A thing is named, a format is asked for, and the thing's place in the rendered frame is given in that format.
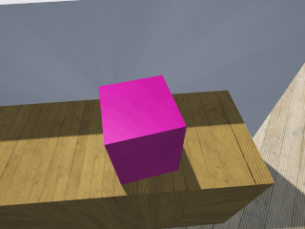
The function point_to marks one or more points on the pedestal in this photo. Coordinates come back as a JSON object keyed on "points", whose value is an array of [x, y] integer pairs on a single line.
{"points": [[56, 173]]}

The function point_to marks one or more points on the carton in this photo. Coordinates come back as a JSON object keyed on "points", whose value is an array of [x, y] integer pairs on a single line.
{"points": [[143, 129]]}

